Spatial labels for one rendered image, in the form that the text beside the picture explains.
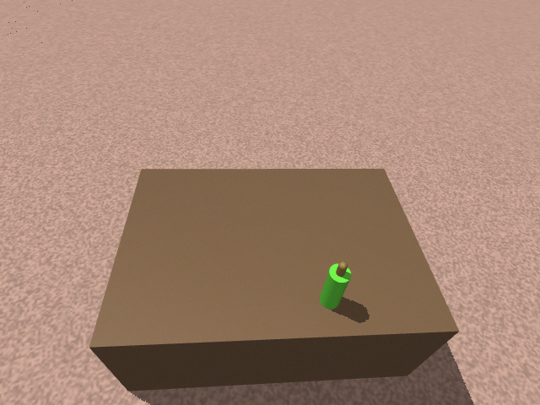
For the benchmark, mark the bottle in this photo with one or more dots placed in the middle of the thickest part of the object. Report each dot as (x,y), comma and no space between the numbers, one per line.
(335,285)

